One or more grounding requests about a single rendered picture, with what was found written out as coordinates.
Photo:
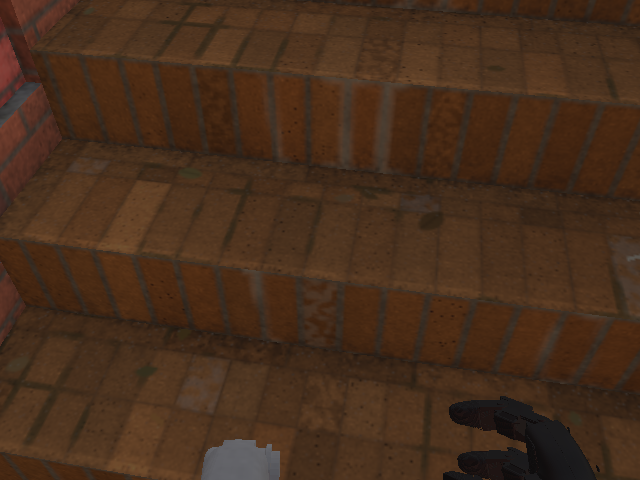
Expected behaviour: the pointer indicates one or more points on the robot left thigh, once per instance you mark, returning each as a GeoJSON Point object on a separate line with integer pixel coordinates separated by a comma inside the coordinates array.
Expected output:
{"type": "Point", "coordinates": [241, 460]}

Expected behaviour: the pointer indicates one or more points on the robot left shin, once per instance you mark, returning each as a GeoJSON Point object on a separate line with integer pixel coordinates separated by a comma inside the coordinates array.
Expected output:
{"type": "Point", "coordinates": [206, 456]}

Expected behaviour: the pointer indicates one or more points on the robot right hand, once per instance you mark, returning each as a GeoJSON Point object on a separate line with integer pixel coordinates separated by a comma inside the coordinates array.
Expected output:
{"type": "Point", "coordinates": [552, 453]}

